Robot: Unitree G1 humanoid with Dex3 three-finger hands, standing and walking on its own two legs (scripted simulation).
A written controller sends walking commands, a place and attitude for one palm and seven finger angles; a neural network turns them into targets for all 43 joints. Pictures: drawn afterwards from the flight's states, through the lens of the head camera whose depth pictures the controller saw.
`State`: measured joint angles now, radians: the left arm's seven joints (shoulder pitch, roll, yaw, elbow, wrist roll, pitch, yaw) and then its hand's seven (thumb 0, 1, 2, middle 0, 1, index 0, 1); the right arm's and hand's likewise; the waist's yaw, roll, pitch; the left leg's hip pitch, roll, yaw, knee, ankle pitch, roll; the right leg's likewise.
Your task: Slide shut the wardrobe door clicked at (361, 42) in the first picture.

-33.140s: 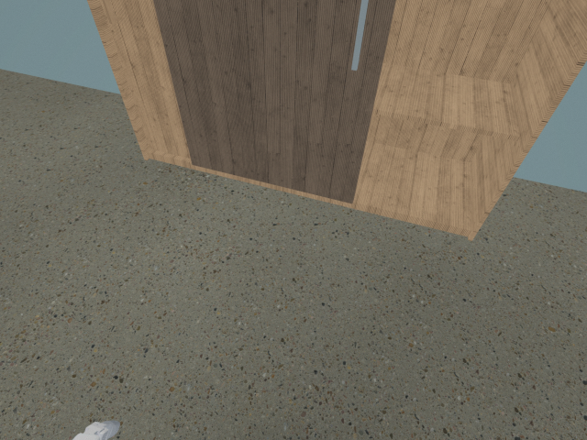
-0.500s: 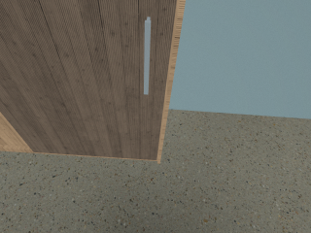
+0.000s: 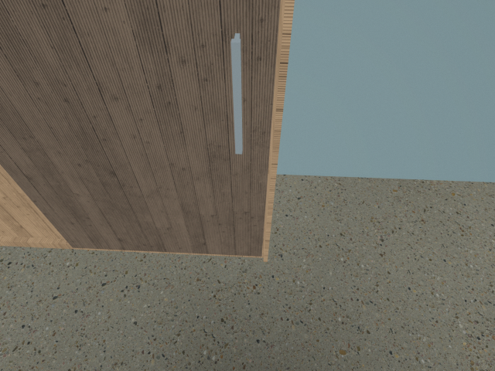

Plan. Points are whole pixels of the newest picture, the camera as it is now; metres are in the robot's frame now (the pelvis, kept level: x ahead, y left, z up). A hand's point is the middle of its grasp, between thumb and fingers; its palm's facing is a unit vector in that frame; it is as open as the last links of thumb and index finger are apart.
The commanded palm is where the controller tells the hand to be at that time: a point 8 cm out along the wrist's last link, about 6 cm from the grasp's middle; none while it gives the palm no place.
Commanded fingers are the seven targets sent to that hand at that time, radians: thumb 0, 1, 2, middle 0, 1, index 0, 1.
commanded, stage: let the arm hang, fingers relaxed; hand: left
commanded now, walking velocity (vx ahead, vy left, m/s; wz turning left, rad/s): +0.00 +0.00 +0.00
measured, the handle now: (238, 100) +0.67 +0.06 +0.08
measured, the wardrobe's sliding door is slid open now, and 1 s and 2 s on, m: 0.00 0.00 0.00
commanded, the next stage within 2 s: look to check the result in 0.30 s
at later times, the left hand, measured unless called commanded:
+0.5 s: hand out of the picture +0.02 +0.15 -0.17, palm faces +0.01 -0.98 -0.18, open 7.3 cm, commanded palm none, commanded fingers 0.00 0.90 0.90 -0.20 -0.30 -0.20 -0.30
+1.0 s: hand out of the picture +0.05 +0.15 -0.17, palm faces +0.01 -0.98 -0.19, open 7.3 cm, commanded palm none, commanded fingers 0.00 0.90 0.90 -0.20 -0.30 -0.20 -0.30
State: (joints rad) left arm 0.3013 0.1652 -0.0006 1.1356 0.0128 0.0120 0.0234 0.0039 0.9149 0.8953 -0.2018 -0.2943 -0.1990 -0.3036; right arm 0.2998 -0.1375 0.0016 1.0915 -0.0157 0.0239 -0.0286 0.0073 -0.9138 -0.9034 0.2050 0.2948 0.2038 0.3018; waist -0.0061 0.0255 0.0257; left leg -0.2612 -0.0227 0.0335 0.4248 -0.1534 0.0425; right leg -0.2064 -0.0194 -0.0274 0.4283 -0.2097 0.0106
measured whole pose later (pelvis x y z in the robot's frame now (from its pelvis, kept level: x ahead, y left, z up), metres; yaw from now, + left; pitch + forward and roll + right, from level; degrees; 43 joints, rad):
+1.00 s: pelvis +0.04 -0.02 +0.00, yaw -1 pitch -1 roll +0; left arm 0.24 0.15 0.00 1.15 0.01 -0.01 0.03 0.00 0.91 0.90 -0.20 -0.29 -0.20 -0.30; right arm 0.24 -0.15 0.00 1.14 -0.01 0.01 -0.04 0.01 -0.91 -0.90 0.20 0.29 0.20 0.30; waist -0.01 0.01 0.05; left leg -0.18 0.00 0.03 0.39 -0.19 0.01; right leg -0.12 0.00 -0.03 0.37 -0.24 -0.01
